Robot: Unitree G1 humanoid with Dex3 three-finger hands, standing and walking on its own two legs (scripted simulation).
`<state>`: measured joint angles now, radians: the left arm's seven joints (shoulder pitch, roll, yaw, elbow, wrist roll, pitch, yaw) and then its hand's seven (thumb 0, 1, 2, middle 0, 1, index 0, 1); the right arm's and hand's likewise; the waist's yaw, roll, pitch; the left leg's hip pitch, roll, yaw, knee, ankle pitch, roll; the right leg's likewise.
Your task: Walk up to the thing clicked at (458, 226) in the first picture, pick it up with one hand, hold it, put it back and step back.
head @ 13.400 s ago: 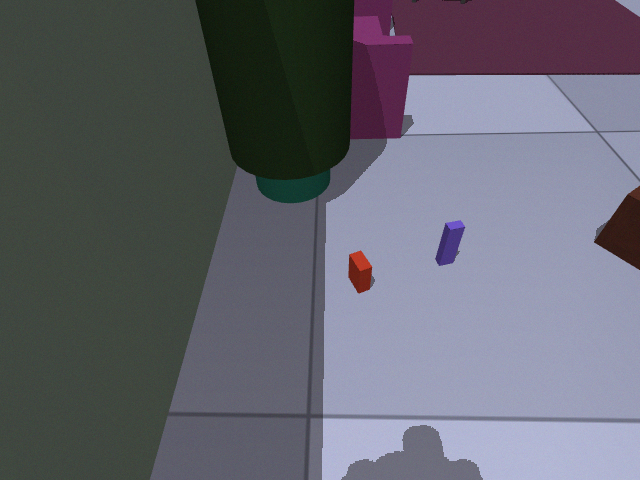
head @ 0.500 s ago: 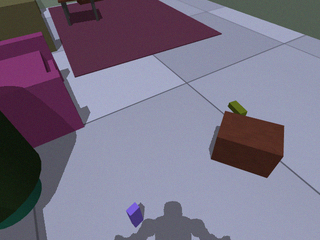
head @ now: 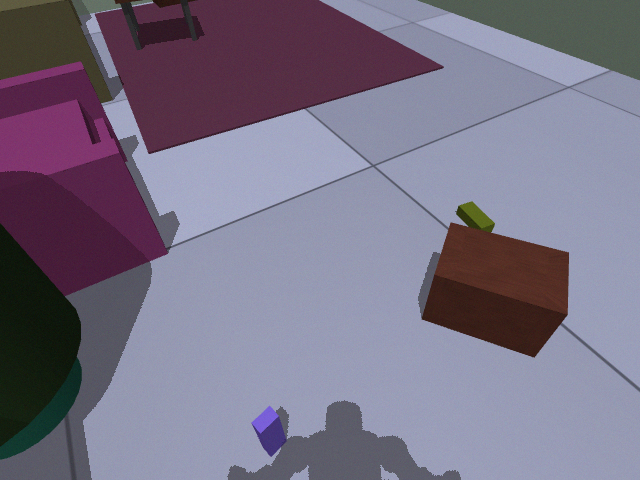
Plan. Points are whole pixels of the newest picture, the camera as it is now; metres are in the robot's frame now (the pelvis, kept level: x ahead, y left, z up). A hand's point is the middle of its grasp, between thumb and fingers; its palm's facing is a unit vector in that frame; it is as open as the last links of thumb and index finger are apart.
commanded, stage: stand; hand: left
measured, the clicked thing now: (270, 432) +0.42 +0.20 -0.68
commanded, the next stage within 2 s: go down in 0.18 s
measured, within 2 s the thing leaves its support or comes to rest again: neither
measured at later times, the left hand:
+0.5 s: hand out of the picture +0.15 +0.25 -0.17, palm faces +0.05 -0.95 -0.32, open 10.7 cm
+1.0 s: hand out of the picture +0.13 +0.28 -0.19, palm faces +0.06 -0.94 -0.33, open 17.2 cm
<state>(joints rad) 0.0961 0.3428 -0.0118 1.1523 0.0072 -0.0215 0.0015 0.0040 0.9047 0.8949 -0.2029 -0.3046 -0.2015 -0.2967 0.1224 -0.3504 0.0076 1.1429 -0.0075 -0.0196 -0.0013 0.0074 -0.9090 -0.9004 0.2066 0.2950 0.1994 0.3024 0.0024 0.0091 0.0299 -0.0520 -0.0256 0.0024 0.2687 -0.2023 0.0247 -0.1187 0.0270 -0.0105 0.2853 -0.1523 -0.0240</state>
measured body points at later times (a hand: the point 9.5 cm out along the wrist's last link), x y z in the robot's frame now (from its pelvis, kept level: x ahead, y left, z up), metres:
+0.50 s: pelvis -0.02 +0.00 -0.02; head +0.05 +0.01 +0.43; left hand +0.15 +0.30 -0.14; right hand +0.09 -0.27 -0.14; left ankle -0.04 +0.10 -0.75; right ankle +0.00 -0.10 -0.75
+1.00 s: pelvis -0.01 +0.02 -0.07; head +0.06 +0.04 +0.37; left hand +0.12 +0.33 -0.17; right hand +0.16 -0.23 -0.15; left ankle -0.04 +0.10 -0.75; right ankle +0.00 -0.10 -0.75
